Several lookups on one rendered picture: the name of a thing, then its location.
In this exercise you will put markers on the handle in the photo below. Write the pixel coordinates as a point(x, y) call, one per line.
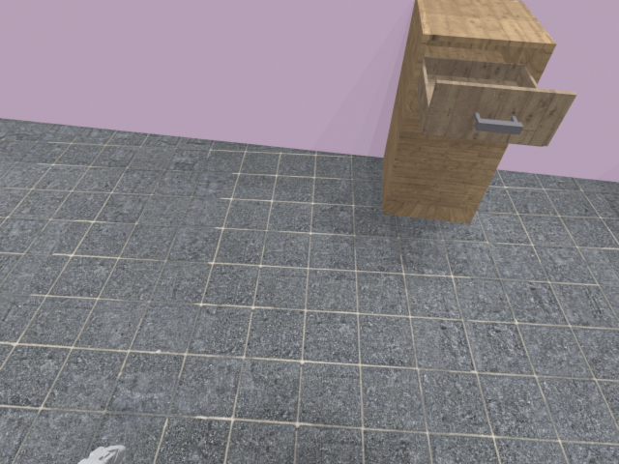
point(513, 127)

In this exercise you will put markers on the left robot hand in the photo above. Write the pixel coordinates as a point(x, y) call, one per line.
point(102, 455)

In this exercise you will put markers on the cabinet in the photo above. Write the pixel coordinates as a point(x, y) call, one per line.
point(446, 178)

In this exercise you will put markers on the drawer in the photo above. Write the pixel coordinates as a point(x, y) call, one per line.
point(451, 90)

